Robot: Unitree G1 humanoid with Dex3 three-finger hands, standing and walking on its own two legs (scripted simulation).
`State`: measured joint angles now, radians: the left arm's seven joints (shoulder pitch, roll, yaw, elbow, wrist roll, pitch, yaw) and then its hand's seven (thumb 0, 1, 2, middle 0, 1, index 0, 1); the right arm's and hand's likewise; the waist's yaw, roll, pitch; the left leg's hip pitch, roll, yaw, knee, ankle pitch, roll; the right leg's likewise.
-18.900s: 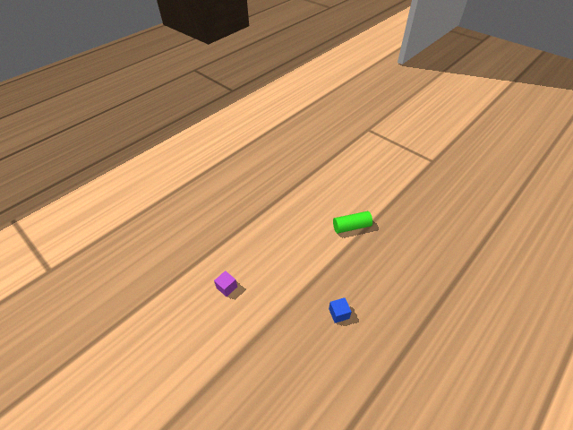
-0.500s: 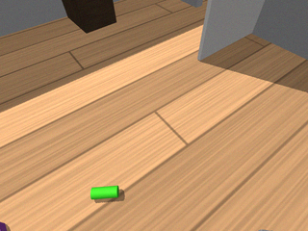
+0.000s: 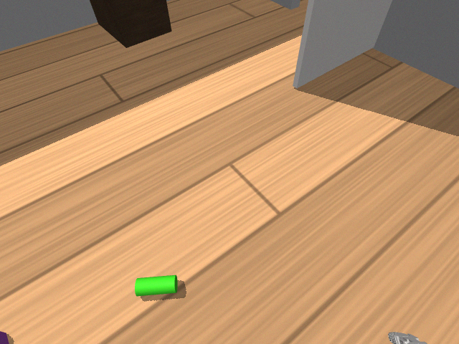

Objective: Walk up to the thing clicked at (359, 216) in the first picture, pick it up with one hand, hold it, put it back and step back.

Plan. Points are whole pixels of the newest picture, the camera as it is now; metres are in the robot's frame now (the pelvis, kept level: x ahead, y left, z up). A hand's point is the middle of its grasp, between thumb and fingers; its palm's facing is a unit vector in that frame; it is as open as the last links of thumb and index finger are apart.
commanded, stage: walk up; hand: left
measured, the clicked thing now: (156, 285) +0.43 +0.33 -0.73
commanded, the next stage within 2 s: stand in 1.08 s
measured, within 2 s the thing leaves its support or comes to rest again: neither
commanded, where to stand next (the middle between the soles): +0.03 +0.02 m, yaw +2 degrees
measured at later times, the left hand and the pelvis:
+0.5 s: hand out of the picture +0.08 +0.28 -0.15, palm faces -0.06 -0.91 -0.42, open 7.4 cm; pelvis +0.00 +0.01 +0.00, yaw -1 degrees
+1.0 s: hand out of the picture +0.11 +0.28 -0.13, palm faces -0.04 -0.94 -0.35, open 7.4 cm; pelvis +0.00 +0.03 +0.02, yaw -1 degrees
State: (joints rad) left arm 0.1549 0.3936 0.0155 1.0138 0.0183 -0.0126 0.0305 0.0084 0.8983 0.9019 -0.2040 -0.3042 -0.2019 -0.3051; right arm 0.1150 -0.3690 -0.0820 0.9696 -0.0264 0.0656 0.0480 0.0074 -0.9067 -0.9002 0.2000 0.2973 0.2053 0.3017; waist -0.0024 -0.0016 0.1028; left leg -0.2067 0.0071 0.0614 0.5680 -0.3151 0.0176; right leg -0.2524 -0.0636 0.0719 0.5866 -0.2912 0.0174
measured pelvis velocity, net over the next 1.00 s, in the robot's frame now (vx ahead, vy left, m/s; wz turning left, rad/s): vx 0.00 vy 0.03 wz -0.02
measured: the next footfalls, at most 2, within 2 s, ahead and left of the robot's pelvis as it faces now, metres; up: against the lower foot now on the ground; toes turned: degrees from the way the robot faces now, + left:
none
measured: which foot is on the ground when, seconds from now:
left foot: down 0.00-1.00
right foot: down 0.00-1.00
